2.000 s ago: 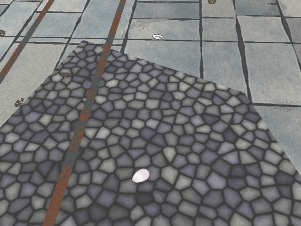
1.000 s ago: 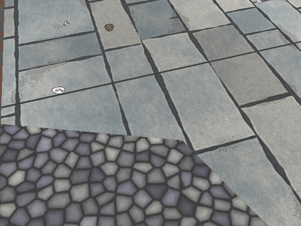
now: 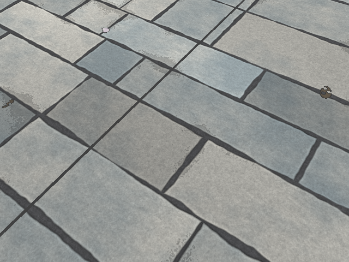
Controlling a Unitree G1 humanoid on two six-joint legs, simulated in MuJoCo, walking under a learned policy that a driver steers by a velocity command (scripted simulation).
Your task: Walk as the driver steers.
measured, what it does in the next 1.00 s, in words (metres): walks ahead, turning right: left foot, then right foot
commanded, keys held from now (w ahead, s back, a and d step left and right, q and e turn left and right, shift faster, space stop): w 0.48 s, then w+e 0.52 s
